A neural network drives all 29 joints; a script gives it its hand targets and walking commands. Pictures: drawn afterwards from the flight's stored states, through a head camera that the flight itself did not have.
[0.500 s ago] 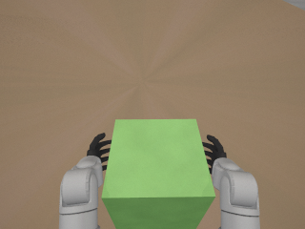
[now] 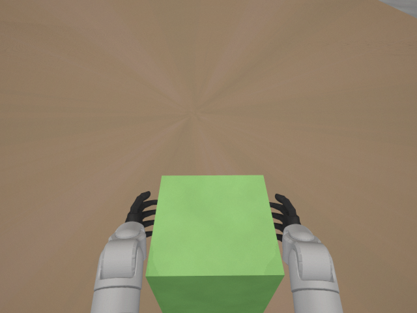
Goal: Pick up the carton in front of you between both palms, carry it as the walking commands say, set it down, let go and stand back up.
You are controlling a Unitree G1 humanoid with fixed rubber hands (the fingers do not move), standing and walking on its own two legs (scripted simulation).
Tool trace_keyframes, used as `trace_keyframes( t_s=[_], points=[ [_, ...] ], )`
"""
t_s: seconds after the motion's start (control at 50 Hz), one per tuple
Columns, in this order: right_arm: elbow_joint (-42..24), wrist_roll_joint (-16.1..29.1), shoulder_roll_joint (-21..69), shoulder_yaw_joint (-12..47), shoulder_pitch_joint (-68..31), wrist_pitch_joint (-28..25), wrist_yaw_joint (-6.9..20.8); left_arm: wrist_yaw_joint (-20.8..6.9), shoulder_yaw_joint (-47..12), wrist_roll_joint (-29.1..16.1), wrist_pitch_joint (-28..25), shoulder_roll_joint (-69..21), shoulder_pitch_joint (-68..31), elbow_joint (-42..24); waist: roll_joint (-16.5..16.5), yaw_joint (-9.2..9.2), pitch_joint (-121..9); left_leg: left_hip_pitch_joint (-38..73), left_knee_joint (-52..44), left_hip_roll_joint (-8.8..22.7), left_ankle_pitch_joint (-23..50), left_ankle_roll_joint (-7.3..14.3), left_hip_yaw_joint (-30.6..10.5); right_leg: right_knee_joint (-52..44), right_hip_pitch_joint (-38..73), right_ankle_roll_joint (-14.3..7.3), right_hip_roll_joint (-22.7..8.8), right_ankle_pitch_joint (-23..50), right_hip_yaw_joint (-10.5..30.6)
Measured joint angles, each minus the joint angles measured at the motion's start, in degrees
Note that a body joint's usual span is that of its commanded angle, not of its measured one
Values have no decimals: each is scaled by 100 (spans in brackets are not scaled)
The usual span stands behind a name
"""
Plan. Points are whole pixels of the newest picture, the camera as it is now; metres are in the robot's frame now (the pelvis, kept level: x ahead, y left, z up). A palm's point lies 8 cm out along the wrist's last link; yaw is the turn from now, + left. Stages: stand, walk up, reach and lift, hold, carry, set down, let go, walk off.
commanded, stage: carry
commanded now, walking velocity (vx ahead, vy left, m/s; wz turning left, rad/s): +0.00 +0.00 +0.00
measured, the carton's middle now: (212, 249) +0.27 +0.00 -0.03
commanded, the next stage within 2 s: hold in 0.78 s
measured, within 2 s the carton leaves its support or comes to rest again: neither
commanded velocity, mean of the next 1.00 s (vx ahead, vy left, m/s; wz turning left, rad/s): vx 0.00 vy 0.00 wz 0.00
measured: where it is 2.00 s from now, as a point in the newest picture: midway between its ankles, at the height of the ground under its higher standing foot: outside the picture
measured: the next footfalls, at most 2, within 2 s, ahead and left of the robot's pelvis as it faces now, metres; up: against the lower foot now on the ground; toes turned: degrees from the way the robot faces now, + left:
none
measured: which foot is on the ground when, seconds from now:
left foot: down 0.00-1.00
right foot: down 0.00-1.00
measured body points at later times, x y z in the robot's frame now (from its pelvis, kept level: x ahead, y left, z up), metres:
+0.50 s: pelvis -0.02 +0.00 +0.00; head -0.04 +0.00 +0.45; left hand +0.28 +0.15 +0.04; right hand +0.28 -0.15 +0.04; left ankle +0.01 +0.10 -0.73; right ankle -0.06 -0.11 -0.73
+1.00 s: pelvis -0.04 +0.00 +0.01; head -0.06 +0.00 +0.46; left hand +0.26 +0.14 +0.04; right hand +0.24 -0.16 +0.04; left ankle +0.01 +0.12 -0.73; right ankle -0.06 -0.11 -0.73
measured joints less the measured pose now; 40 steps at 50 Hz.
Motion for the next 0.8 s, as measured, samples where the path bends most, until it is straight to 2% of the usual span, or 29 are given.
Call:
trace_keyframes(
  t_s=[0.12,0.22,0.36,0.8],
  points=[
    [860,-216,56,-315,-386,-690,90,-83,321,211,-696,-59,-380,857,11,-1,55,-57,-81,9,139,11,0,-21,-86,-22,16,108,-3],
    [1030,-251,88,-443,-544,-989,109,-93,449,244,-996,-88,-516,1004,12,5,117,-122,-112,16,221,18,-6,-16,-165,-36,25,167,-11],
    [659,-160,60,-303,-398,-798,93,-61,284,142,-797,-57,-359,621,7,18,115,-164,-110,23,254,19,-13,7,-214,-44,30,186,-17],
    [651,-155,57,-290,-370,-701,93,-59,266,150,-676,-56,-339,592,-13,4,229,-53,-206,21,372,41,-21,-22,-133,-80,45,252,-21]
  ],
)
